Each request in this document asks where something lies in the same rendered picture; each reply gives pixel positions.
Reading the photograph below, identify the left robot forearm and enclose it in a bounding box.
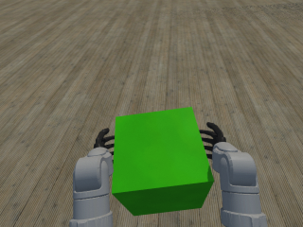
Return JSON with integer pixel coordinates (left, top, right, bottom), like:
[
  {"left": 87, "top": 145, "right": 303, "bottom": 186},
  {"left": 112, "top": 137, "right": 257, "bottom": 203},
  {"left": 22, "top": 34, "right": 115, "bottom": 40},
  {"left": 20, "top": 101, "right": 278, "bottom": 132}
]
[{"left": 69, "top": 147, "right": 114, "bottom": 227}]

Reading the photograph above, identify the carton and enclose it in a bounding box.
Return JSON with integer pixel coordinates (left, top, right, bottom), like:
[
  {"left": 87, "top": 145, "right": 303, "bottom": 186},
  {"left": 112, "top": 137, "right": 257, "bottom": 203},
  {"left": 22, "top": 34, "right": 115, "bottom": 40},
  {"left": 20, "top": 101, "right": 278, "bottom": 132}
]
[{"left": 112, "top": 107, "right": 214, "bottom": 216}]

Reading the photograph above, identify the right robot forearm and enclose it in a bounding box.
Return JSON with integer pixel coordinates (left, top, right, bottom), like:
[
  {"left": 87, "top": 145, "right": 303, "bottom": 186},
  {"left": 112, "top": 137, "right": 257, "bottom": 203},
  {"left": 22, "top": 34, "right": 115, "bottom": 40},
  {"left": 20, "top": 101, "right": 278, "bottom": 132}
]
[{"left": 212, "top": 142, "right": 268, "bottom": 227}]

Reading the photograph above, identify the robot right hand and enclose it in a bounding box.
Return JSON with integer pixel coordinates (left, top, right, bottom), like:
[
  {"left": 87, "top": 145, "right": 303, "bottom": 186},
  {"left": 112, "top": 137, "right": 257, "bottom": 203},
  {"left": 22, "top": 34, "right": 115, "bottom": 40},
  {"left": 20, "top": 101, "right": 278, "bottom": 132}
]
[{"left": 199, "top": 122, "right": 226, "bottom": 160}]

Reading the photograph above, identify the robot left hand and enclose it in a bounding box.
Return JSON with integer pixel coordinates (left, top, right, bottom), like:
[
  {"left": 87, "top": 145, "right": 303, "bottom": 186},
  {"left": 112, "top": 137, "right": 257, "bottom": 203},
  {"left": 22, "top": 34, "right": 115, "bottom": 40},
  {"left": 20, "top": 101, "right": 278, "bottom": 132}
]
[{"left": 94, "top": 128, "right": 115, "bottom": 163}]

